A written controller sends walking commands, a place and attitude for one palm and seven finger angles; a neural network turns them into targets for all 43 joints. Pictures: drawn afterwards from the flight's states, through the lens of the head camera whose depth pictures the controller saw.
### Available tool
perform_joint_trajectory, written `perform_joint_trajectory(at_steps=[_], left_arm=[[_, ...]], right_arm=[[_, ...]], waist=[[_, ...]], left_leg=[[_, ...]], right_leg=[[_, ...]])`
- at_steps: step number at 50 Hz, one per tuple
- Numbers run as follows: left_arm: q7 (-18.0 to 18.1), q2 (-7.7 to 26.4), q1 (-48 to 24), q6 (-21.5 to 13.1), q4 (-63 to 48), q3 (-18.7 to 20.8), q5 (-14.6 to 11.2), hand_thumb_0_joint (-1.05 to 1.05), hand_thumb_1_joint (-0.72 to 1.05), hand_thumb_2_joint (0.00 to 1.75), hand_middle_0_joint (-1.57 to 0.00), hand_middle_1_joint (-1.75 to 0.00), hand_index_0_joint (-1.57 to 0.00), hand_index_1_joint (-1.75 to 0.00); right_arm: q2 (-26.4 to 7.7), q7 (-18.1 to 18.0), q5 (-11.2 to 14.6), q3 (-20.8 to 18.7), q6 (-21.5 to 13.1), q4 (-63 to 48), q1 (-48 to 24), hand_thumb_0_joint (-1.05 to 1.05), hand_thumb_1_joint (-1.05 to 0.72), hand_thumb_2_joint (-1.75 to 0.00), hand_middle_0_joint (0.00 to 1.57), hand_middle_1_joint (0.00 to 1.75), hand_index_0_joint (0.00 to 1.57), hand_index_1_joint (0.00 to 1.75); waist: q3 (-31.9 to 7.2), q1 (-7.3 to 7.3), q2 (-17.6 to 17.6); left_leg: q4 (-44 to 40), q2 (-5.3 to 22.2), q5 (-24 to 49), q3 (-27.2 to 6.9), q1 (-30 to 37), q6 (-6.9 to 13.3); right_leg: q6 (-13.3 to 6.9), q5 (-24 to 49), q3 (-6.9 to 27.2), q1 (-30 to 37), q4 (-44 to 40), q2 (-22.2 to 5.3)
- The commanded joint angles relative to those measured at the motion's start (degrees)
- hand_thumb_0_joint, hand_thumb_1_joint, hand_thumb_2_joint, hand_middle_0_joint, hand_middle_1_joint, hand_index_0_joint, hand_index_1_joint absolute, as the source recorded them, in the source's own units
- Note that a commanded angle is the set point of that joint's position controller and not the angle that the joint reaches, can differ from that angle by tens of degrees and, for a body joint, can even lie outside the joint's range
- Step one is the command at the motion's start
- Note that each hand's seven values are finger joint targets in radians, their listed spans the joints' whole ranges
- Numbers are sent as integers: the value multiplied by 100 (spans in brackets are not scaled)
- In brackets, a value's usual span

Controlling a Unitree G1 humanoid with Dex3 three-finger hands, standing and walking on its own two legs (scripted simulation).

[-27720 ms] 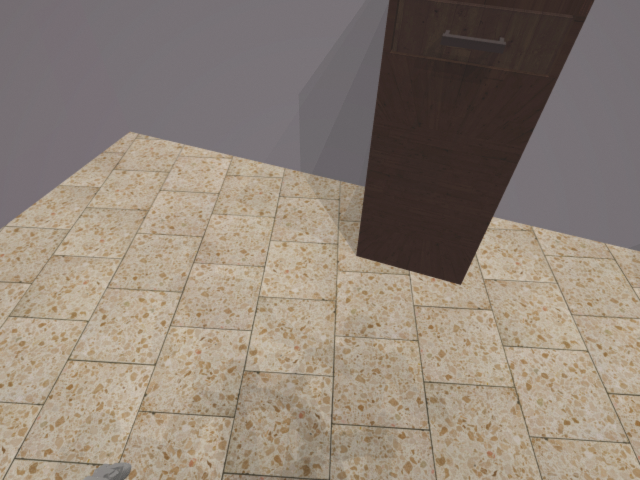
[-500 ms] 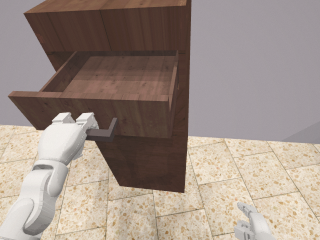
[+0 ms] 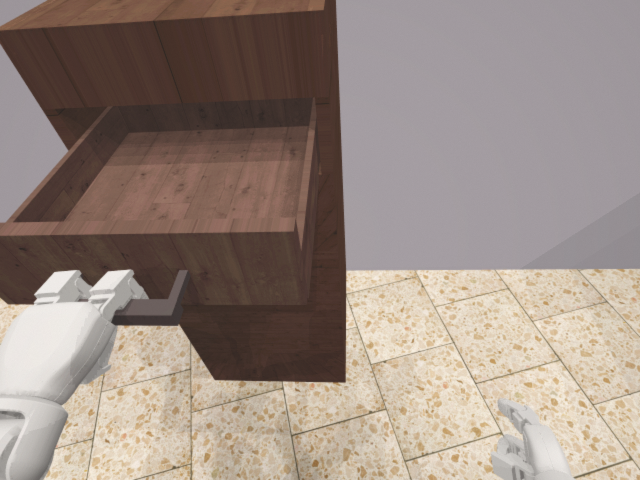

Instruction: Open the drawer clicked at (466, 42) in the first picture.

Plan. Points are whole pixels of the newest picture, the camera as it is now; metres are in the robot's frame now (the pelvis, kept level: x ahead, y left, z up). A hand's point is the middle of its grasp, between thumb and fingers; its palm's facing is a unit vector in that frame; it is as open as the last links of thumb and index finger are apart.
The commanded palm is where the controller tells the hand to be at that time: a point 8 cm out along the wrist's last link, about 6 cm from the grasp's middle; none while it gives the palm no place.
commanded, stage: pull the drawer open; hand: left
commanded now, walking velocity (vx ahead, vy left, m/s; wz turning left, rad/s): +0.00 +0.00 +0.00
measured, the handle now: (119, 295) +0.26 +0.25 +0.15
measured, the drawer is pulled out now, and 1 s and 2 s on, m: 0.27 0.29 0.29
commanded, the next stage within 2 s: open the thumb to release the handle in 0.40 s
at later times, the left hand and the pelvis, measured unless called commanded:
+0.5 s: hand (85, 383) +0.18 +0.25 +0.12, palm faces +0.09 -0.10 -0.99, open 5.6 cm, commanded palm +0.16 +0.27 +0.17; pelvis +0.02 +0.02 +0.00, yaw +0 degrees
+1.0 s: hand (83, 372) +0.19 +0.26 +0.13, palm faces +0.07 -0.05 -1.00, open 12.1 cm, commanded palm +0.15 +0.27 +0.17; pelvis -0.01 -0.01 +0.00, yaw +2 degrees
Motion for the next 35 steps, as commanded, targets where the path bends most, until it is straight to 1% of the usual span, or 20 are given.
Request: perform_joint_trajectory(at_steps=[1,4,6,9,10,13,14,15,18,19,20,23,24,25,26,27,29,30,32,35], left_arm=[[445,798,940,109,-1411,848,-64,0,90,90,-40,-135,-40,-135],[568,872,1274,209,-1521,1055,-73,0,90,90,-40,-135,-40,-135],[636,813,1528,250,-1634,1044,-29,0,90,90,-40,-135,-40,-135],[687,606,1772,359,-1873,834,-11,0,90,90,-40,-135,-40,-135],[703,554,1835,379,-1936,750,16,0,90,90,-40,-135,-40,-135],[769,638,2052,430,-1888,884,40,0,90,90,-40,-135,-40,-135],[769,618,2028,462,-1948,875,44,0,90,90,-40,-135,-40,-135],[767,534,1962,474,-2058,726,82,0,90,90,-40,-135,-40,-135],[786,542,1881,499,-1969,713,159,0,90,90,-40,-135,-40,-135],[785,574,1950,542,-2053,778,123,0,90,90,-40,-135,-40,-135],[781,510,1998,545,-2113,691,146,0,90,90,-40,-135,-40,-135],[792,621,2000,548,-1978,801,148,0,90,90,-40,-135,-40,-135],[803,660,2013,580,-2037,851,125,0,90,90,-40,-135,-40,-135],[798,1114,-195,578,-1487,939,424,0,90,90,-40,-135,-40,-135],[791,988,-241,540,-1145,931,486,0,83,87,-40,-134,-40,-134],[773,902,-83,491,-1008,868,475,0,76,84,-39,-134,-39,-134],[674,948,63,485,-1021,931,314,0,62,78,-38,-132,-38,-132],[619,966,79,510,-1060,892,256,0,55,75,-38,-131,-38,-131],[532,1106,-291,566,-837,893,225,0,41,69,-36,-130,-36,-130],[387,1088,-385,658,-645,786,286,0,20,60,-35,-127,-35,-127]], right_arm=[[-367,101,-6,-109,-367,-1128,-1090,0,-90,-90,20,30,20,30],[-391,120,-3,-126,-296,-1102,-1129,0,-90,-90,20,30,20,30],[-359,142,13,-105,-243,-1137,-1120,0,-90,-90,20,30,20,30],[-377,203,46,-81,-185,-1200,-1172,0,-90,-90,20,30,20,30],[-344,220,28,-63,-179,-1207,-1074,0,-90,-90,20,30,20,30],[-332,227,54,-26,-100,-1229,-1087,0,-90,-90,20,30,20,30],[-343,240,73,-22,-99,-1235,-1183,0,-90,-90,20,30,20,30],[-318,254,47,3,-98,-1272,-1081,0,-90,-90,20,30,20,30],[-312,266,46,11,-69,-1270,-1020,0,-90,-90,20,30,20,30],[-329,275,81,11,-88,-1287,-1132,0,-90,-90,20,30,20,30],[-279,288,55,30,-85,-1311,-1000,0,-90,-90,20,30,20,30],[-307,279,70,38,-38,-1295,-1031,0,-90,-90,20,30,20,30],[-322,272,91,35,-54,-1301,-1149,0,-90,-90,20,30,20,30],[-282,204,-51,72,60,-928,-1056,0,-90,-90,20,30,20,30],[-215,135,-72,24,39,-960,-1080,0,-90,-90,20,30,20,30],[-194,107,-66,28,11,-994,-1043,0,-90,-90,20,30,20,30],[-213,69,16,-18,-81,-1043,-1120,0,-90,-90,20,30,20,30],[-174,67,-5,10,-69,-1061,-1034,0,-90,-90,20,30,20,30],[-202,22,-6,6,-17,-938,-1082,0,-90,-90,20,30,20,30],[-181,24,-4,88,2,-904,-1174,0,-90,-90,20,30,20,30]], waist=[[-927,411,-152],[-988,410,-520],[-975,417,-533],[-970,394,-288],[-1053,388,-358],[-968,413,-493],[-944,408,-399],[-993,389,-380],[-903,374,-335],[-993,401,-143],[-1079,414,-217],[-948,417,-324],[-914,428,-132],[-386,58,-383],[-328,205,-277],[-266,208,-296],[-761,349,-26],[-931,386,-13],[-792,318,-268],[-525,325,-252]], left_leg=[[-150,-59,1506,-79,287,18],[-75,-22,1709,-106,241,3],[-76,9,1825,-96,186,-10],[-32,100,2234,-123,349,-42],[-36,128,2289,-101,352,-38],[-67,160,2418,-127,295,-70],[-49,181,2495,-151,369,-90],[-54,205,2551,-136,390,-80],[-75,235,2678,-166,449,-114],[-62,268,2737,-188,539,-150],[-48,268,2846,-153,541,-129],[-105,269,2729,-157,462,-141],[-93,281,2683,-159,505,-163],[-156,132,1964,-255,343,-111],[-222,138,1605,-276,385,-68],[-269,123,1467,-285,374,-49],[-271,87,1633,-271,640,-50],[-292,86,1768,-261,670,-51],[-311,34,1735,-239,577,-44],[-429,34,1546,-235,496,-41]], right_leg=[[231,1855,111,329,-484,-348],[250,2258,143,411,-428,-330],[274,2429,90,413,-336,-354],[278,2465,31,308,-340,-304],[313,2455,-68,338,-302,-349],[328,2503,-83,379,-293,-331],[298,2501,-12,340,-324,-289],[324,2448,-127,340,-287,-338],[325,2303,-171,240,-307,-303],[291,2258,-111,269,-322,-263],[315,2327,-212,348,-296,-319],[330,2285,-189,356,-335,-305],[298,2299,-100,362,-365,-286],[211,1721,-129,-158,-404,-214],[180,1268,-192,-174,-446,-217],[185,1091,-248,-170,-509,-211],[163,1303,-123,151,-555,-214],[189,1395,-193,308,-536,-265],[209,1573,-132,338,-593,-265],[186,1362,-112,352,-677,-272]])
